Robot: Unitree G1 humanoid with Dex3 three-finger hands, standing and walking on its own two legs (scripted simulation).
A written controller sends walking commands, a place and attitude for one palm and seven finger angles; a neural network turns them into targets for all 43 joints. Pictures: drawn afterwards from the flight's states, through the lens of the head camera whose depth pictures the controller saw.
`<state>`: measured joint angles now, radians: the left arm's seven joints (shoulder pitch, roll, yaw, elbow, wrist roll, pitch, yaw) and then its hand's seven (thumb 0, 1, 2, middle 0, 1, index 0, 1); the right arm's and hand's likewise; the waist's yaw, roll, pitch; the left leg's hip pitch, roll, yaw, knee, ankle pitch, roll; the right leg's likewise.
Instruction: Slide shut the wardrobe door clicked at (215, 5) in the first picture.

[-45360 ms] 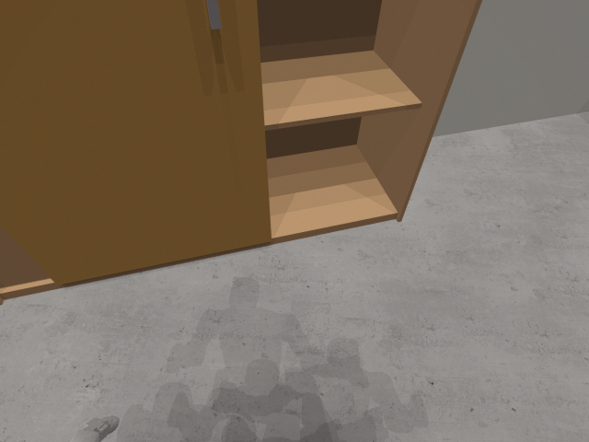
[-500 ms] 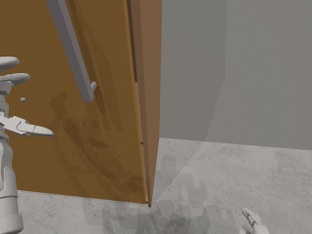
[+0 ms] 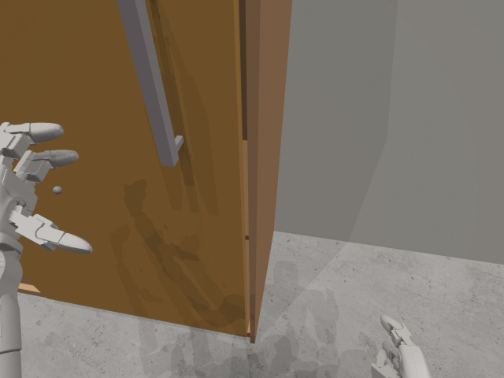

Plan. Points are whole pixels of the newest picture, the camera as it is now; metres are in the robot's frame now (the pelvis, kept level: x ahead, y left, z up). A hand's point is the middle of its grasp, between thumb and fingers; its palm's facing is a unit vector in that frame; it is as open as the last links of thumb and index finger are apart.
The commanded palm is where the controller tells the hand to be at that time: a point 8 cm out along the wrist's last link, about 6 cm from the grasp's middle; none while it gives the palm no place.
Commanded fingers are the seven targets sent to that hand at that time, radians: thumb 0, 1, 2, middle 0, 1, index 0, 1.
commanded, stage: draw the hand back to the body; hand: left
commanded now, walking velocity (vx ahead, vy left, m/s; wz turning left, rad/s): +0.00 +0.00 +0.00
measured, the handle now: (159, 84) +0.41 +0.20 +0.28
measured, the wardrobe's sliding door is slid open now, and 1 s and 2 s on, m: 0.01 0.01 0.01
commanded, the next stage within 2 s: step back with the hand held close in 1.48 s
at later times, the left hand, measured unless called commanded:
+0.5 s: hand (61, 227) +0.22 +0.28 +0.19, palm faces +0.32 -0.92 -0.22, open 14.2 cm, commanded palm +0.17 +0.31 +0.20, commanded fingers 0.00 -0.15 0.39 -0.24 -0.92 -0.24 -0.92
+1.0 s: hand (71, 241) +0.21 +0.26 +0.17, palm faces +0.43 -0.83 -0.36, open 9.7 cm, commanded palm +0.16 +0.30 +0.18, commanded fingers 0.00 0.75 0.83 -0.20 -0.38 -0.20 -0.38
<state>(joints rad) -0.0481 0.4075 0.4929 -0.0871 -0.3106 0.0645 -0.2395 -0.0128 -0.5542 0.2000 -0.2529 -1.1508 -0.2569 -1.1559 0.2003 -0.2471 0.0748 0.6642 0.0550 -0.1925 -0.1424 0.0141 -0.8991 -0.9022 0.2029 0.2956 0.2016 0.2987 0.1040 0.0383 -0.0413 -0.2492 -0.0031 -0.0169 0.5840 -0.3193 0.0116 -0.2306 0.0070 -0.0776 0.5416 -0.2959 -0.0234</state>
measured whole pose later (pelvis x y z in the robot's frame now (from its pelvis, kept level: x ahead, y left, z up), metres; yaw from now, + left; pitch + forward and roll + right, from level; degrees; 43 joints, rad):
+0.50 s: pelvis -0.01 +0.00 +0.00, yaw +0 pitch -4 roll -1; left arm 0.16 0.41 0.42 -0.29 -0.23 0.21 -0.14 -0.01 -0.44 0.25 -0.25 -1.08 -0.25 -1.09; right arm 0.17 -0.26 0.07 0.62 0.02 -0.23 -0.08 0.01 -0.90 -0.90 0.20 0.30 0.20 0.30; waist 0.09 0.04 -0.03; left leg -0.18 0.00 -0.02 0.54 -0.29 0.01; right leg -0.16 0.01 -0.08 0.49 -0.26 -0.02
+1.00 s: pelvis +0.00 +0.00 +0.01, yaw -2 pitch -5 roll +0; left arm 0.38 0.35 0.34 -0.31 -0.08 -0.11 0.09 0.00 0.41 0.66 -0.23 -0.59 -0.23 -0.59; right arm 0.21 -0.23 0.01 0.69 -0.01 -0.17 -0.07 0.02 -0.90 -0.90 0.20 0.30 0.20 0.30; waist 0.07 0.06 0.01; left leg -0.08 0.00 0.02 0.43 -0.25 0.01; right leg -0.09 0.01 -0.04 0.40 -0.23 -0.02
